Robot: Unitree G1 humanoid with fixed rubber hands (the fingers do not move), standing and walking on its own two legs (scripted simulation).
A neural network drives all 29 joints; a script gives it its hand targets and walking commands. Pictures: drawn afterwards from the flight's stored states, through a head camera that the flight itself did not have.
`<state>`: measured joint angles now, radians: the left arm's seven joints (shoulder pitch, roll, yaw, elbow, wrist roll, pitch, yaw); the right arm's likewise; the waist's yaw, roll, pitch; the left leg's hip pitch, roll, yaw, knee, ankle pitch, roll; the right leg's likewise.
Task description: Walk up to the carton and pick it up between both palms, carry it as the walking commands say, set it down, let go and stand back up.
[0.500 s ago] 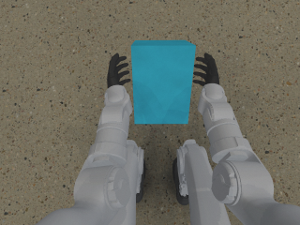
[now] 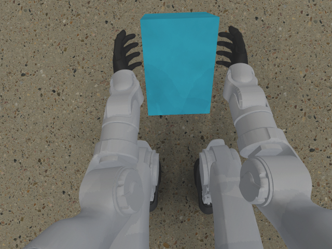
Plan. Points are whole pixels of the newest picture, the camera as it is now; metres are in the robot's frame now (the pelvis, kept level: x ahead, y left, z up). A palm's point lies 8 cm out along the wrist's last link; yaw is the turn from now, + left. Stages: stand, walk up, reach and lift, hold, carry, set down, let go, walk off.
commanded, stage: set down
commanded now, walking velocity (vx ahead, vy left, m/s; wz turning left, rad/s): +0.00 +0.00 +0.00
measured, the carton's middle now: (177, 63) +0.53 -0.01 -0.21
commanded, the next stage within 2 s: none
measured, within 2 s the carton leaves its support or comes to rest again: neither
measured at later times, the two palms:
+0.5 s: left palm (132, 74) +0.50 +0.11 -0.18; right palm (228, 67) +0.51 -0.14 -0.20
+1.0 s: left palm (128, 62) +0.55 +0.13 -0.22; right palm (221, 59) +0.55 -0.13 -0.24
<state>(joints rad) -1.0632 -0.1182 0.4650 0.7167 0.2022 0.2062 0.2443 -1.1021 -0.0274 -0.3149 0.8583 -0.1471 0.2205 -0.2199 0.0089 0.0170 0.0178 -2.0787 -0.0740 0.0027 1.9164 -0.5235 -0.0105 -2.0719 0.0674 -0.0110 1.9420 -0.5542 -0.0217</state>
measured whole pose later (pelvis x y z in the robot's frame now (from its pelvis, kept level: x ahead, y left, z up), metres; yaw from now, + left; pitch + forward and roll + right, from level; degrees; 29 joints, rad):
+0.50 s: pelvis +0.00 +0.00 -0.05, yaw +0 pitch +39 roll +2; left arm -1.18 -0.05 0.43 0.76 0.13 0.19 0.23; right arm -1.27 -0.14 -0.20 0.97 -0.04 0.20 -0.21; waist 0.01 0.02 0.17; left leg -2.21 -0.08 0.02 2.08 -0.54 -0.02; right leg -2.21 0.07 -0.01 2.11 -0.57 -0.02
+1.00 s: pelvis +0.00 +0.00 -0.09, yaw +1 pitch +36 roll +2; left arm -1.42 0.11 0.48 0.97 0.12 0.18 0.12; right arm -1.44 -0.18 -0.28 1.02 -0.11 0.18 -0.08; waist 0.00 0.05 0.31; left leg -2.26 -0.10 0.03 2.20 -0.57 -0.02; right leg -2.25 0.06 -0.02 2.24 -0.61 -0.03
